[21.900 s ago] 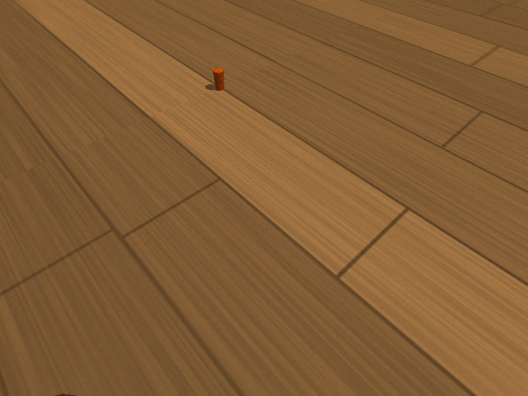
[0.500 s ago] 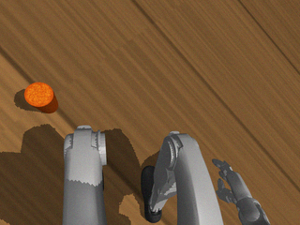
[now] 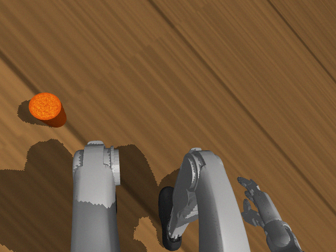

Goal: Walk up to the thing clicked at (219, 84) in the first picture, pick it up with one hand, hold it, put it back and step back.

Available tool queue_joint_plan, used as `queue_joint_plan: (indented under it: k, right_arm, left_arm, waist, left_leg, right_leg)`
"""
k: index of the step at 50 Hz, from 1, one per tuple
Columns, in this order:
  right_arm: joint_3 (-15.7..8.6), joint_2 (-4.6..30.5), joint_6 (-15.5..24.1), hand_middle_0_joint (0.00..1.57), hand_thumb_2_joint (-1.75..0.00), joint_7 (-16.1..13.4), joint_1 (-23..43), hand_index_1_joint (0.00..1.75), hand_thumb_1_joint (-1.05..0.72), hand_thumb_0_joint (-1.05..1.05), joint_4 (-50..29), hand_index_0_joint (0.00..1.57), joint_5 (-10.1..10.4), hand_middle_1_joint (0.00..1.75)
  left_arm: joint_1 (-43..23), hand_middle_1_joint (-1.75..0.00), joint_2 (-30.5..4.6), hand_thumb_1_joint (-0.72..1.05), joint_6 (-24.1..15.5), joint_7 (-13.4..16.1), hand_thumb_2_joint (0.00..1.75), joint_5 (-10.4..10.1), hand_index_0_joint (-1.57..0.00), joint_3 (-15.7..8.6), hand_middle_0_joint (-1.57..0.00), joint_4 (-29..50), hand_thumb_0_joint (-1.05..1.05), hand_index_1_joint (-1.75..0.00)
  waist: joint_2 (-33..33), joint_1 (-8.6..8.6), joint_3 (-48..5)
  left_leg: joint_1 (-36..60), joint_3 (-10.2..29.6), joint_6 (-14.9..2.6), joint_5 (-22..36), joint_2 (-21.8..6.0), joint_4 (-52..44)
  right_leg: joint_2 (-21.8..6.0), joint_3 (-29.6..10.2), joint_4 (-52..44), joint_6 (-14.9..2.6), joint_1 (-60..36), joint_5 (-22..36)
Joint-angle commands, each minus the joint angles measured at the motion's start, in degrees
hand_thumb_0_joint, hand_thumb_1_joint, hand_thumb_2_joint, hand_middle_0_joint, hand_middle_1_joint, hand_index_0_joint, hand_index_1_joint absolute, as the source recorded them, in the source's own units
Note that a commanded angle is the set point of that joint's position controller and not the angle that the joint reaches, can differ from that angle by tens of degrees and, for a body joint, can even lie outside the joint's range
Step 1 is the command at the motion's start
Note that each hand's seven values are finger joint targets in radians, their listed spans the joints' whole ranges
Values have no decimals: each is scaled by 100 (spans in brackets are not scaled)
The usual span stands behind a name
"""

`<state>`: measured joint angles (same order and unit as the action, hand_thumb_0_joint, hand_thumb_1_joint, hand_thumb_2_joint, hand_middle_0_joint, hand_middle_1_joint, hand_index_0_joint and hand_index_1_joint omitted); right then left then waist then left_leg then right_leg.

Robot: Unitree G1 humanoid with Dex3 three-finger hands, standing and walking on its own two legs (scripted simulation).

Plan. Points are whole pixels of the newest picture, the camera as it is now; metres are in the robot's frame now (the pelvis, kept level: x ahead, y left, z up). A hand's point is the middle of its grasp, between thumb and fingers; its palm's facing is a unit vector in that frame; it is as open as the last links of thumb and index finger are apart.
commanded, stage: go down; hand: left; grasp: from the side
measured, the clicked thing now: (51, 113) +0.41 +0.33 -0.29
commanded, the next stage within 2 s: none
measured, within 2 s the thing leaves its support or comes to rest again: neither
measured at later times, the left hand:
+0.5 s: hand out of the picture +0.29 +0.52 -0.01, palm faces +0.49 -0.87 -0.02, open 16.8 cm
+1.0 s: hand out of the picture +0.28 +0.52 -0.01, palm faces +0.51 -0.86 -0.01, open 16.7 cm
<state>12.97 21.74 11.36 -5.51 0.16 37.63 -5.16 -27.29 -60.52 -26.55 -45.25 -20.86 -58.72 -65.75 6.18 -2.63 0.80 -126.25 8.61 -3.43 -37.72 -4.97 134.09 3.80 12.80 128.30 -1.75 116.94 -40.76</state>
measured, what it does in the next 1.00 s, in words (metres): stands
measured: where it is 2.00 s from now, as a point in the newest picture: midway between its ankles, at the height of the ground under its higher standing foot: (139, 228)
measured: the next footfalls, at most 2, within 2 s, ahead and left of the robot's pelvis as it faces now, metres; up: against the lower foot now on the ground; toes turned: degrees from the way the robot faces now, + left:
none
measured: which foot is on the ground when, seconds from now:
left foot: down 0.00-1.00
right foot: down 0.00-1.00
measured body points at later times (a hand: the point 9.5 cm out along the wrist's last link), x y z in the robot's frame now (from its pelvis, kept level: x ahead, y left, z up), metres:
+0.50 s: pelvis +0.00 +0.00 +0.00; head +0.21 +0.14 +0.37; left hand +0.26 +0.56 -0.01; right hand +0.22 -0.24 -0.08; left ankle +0.09 +0.12 -0.33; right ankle +0.10 -0.10 -0.33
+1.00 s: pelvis +0.00 +0.00 +0.00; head +0.21 +0.14 +0.37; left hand +0.25 +0.57 +0.00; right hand +0.22 -0.24 -0.08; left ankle +0.09 +0.12 -0.33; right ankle +0.10 -0.10 -0.33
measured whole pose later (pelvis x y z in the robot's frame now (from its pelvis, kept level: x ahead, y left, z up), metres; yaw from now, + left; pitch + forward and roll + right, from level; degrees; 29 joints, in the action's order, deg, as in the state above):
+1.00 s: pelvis +0.00 +0.00 +0.00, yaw +0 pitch +27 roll -12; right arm 13.3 22.0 11.1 -5.7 0.5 37.5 -5.6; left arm -28.5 -61.9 -27.1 -44.6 -20.7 -59.3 -67.7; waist 7.0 -2.2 1.6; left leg -126.5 8.7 -3.4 -37.3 -5.1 134.7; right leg 4.0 12.9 128.9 -1.7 117.3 -40.2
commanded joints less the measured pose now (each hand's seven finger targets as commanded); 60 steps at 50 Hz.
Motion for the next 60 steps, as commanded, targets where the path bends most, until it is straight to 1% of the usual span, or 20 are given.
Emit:
queue_joint_plan:
  k: [1,5,6,7,9,17,22,25,26,27,30,31,38,39,41,46,50,55,57,60]
  right_arm:
    - [-551,1513,101,20,-92,-122,-607,30,-92,0,-215,20,51,30]
    - [-550,1549,115,20,-92,-134,-588,30,-92,0,-199,20,38,30]
    - [-548,1545,105,20,-92,-117,-601,30,-93,0,-215,20,38,30]
    - [-538,1564,101,20,-92,-124,-575,30,-92,0,-209,20,43,30]
    - [-550,1588,101,20,-92,-130,-576,30,-92,0,-216,20,29,30]
    - [-575,1588,94,20,-92,-139,-604,30,-92,0,-211,20,41,30]
    - [-593,1607,75,20,-92,-138,-644,30,-93,0,-197,20,49,30]
    - [-574,1569,60,20,-92,-133,-635,30,-93,0,-205,20,39,30]
    - [-574,1550,61,20,-92,-133,-619,30,-93,0,-212,20,39,30]
    - [-585,1554,57,20,-92,-126,-589,30,-92,0,-220,20,32,30]
    - [-614,1567,61,20,-92,-131,-615,30,-93,0,-204,20,31,30]
    - [-609,1574,53,20,-92,-128,-655,30,-93,0,-197,20,30,30]
    - [-569,1558,48,20,-92,-137,-547,30,-93,0,-223,20,38,30]
    - [-590,1570,35,20,-92,-139,-583,30,-93,0,-190,20,33,30]
    - [-579,1562,59,20,-92,-141,-506,30,-93,0,-238,20,43,30]
    - [-559,1606,81,20,-92,-146,-508,30,-93,0,-264,20,29,30]
    - [-512,1601,81,20,-92,-146,-509,30,-93,0,-257,20,20,30]
    - [-511,1611,83,20,-92,-134,-585,30,-93,0,-224,20,-19,30]
    - [-606,1682,70,20,-92,-116,-624,30,-93,0,-187,20,-25,30]
    - [-569,1610,51,20,-92,-121,-597,30,-93,0,-193,20,-18,30]
  left_arm:
    - [-472,-3,-2526,-37,-312,33,17,-261,0,-368,-3,1042,0,-7]
    - [-511,-2,-2594,-36,-314,17,17,-228,0,-381,-3,941,0,-7]
    - [-559,-2,-2737,-36,-323,38,16,-211,0,-436,-4,1036,0,-7]
    - [-527,-2,-2612,-36,-325,11,17,-222,0,-379,-3,879,0,-7]
    - [-605,-2,-2765,-36,-347,1,16,-197,0,-425,-3,1124,0,-6]
    - [-638,-2,-2668,-35,-321,61,16,-178,0,-377,-3,1080,0,-6]
    - [-518,-2,-2535,-34,-304,118,17,-181,0,-361,-3,1156,0,-6]
    - [-479,-1,-2442,-33,-297,146,17,-179,0,-326,-3,1066,0,-6]
    - [-335,-1,-2377,-34,-296,138,16,-206,0,-335,-3,1098,0,-5]
    - [-534,-1,-2538,-34,-334,152,16,-216,0,-381,-3,1385,0,-5]
    - [-502,-1,-2466,-33,-338,162,15,-239,0,-375,-3,1488,0,-5]
    - [-582,-1,-2469,-32,-329,177,16,-207,0,-362,-3,1444,0,-5]
    - [-501,0,-2549,-31,-322,110,15,-242,0,-435,-3,1102,0,-4]
    - [-526,0,-2469,-32,-313,90,15,-230,0,-329,-3,999,0,-4]
    - [-536,0,-2497,-31,-312,81,14,-229,0,-359,-3,869,0,-4]
    - [-717,0,-2776,-33,-344,59,13,-155,0,-414,-3,939,0,-3]
    - [-730,0,-2585,-33,-333,44,15,-134,0,-267,-3,825,0,-4]
    - [-662,0,-2677,-32,-391,64,15,-187,0,-408,-3,1043,0,-4]
    - [-696,0,-2790,-32,-392,87,15,-158,0,-466,-3,1245,0,-4]
    - [-472,0,-2571,-31,-344,138,15,-151,0,-395,-3,1145,0,-4]
  waist:
    - [-2185,335,-3561]
    - [-2233,308,-3499]
    - [-2239,361,-3579]
    - [-2204,285,-3443]
    - [-2416,375,-3594]
    - [-2407,342,-3505]
    - [-2521,398,-3615]
    - [-2378,330,-3564]
    - [-2329,398,-3618]
    - [-2478,444,-3705]
    - [-2547,417,-3788]
    - [-2501,346,-3726]
    - [-2271,393,-3508]
    - [-2190,317,-3449]
    - [-2116,324,-3325]
    - [-2316,352,-3340]
    - [-2371,257,-3255]
    - [-2453,351,-3637]
    - [-2587,425,-3813]
    - [-2494,398,-3747]
  left_leg:
    - [3167,111,239,795,-31,-1801]
    - [3185,123,247,799,-50,-1798]
    - [3193,138,247,730,-50,-1822]
    - [3148,177,254,640,-63,-1849]
    - [3380,207,281,703,-76,-1896]
    - [3292,256,285,365,-75,-1991]
    - [3601,311,318,775,-88,-2000]
    - [3484,293,307,855,-83,-1920]
    - [3518,253,305,999,-77,-1889]
    - [3550,212,307,973,-82,-1879]
    - [3618,192,306,959,-75,-1900]
    - [3564,223,307,906,-71,-1933]
    - [3244,181,265,668,-66,-1902]
    - [3127,177,255,545,-58,-1889]
    - [2986,165,241,326,-52,-1894]
    - [3123,213,255,200,-82,-1945]
    - [3178,287,287,286,-96,-1963]
    - [3492,220,300,811,-86,-1789]
    - [3732,248,318,990,-102,-1816]
    - [3563,198,308,1011,-79,-1804]
  right_leg:
    - [224,-218,-1136,-93,-1044,748]
    - [228,-188,-1084,-100,-1002,758]
    - [232,-194,-1098,-105,-1021,682]
    - [227,-166,-1071,-96,-940,648]
    - [226,-164,-1030,-110,-874,682]
    - [217,-145,-1025,-99,-783,508]
    - [202,-136,-951,-120,-664,709]
    - [204,-129,-973,-110,-745,778]
    - [212,-151,-998,-104,-802,857]
    - [204,-189,-993,-111,-798,828]
    - [212,-181,-1022,-109,-866,837]
    - [203,-159,-1010,-106,-852,805]
    - [222,-186,-1034,-99,-875,666]
    - [230,-177,-1070,-99,-915,579]
    - [237,-183,-1085,-96,-846,454]
    - [240,-165,-1031,-99,-749,396]
    - [223,-113,-951,-101,-640,485]
    - [221,-135,-952,-89,-854,780]
    - [219,-146,-894,-109,-726,802]
    - [218,-145,-939,-104,-843,851]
